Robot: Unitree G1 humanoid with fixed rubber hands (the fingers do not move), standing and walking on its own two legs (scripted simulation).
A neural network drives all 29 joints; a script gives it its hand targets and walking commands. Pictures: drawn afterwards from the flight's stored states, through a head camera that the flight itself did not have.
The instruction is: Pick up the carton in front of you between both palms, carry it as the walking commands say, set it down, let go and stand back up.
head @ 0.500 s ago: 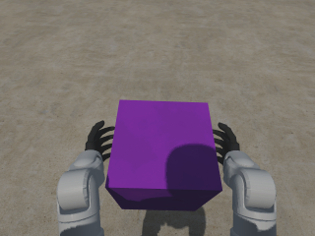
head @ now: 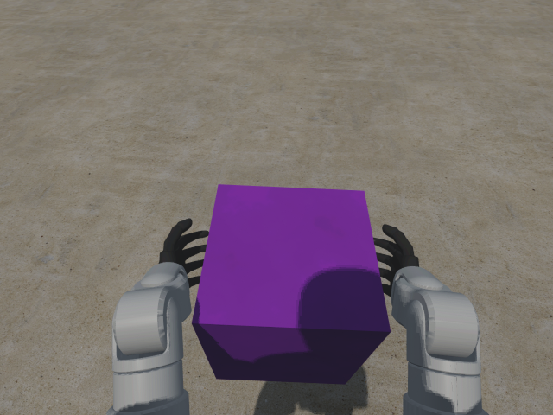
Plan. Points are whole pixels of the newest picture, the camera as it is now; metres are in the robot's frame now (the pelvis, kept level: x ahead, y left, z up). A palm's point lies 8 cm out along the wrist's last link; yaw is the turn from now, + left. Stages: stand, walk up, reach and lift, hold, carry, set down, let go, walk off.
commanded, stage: carry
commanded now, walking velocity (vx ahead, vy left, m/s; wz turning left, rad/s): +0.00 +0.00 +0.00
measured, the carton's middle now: (285, 290) +0.30 +0.01 +0.01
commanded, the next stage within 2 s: none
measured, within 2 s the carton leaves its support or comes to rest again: neither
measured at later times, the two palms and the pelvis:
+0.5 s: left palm (205, 165) +0.48 +0.14 +0.12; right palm (384, 166) +0.47 -0.16 +0.11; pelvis +0.20 -0.01 +0.02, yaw -3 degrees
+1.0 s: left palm (226, 159) +0.49 +0.10 +0.11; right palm (402, 169) +0.47 -0.19 +0.10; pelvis +0.21 -0.03 +0.01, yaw -4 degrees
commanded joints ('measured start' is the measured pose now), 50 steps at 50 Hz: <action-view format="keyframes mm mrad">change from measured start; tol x16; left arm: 1 -407 -920 -727 -29 -453 15 -270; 50 -409 -869 -724 14 -408 10 -278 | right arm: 1 -474 959 776 -22 423 -18 265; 15 -469 938 781 -164 427 -62 264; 20 -376 899 726 43 395 -7 257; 50 -468 958 738 46 398 -24 252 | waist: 1 3 -177 -343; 13 -12 -181 -310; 20 -16 102 -309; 50 -6 -76 -317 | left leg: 1 -508 -64 -120 482 -93 37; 11 -271 -98 -1 -185 316 41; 17 38 102 -89 -258 1092 84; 39 -154 -28 12 -165 722 58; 50 -103 3 -7 -116 903 80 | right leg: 1 667 -333 398 -178 748 -121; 9 543 -265 136 -236 693 -69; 18 255 -77 115 -78 -109 101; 34 420 -104 134 -25 589 95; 43 419 -107 123 -12 610 85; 47 376 -105 143 -58 358 80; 50 408 -90 99 -59 527 86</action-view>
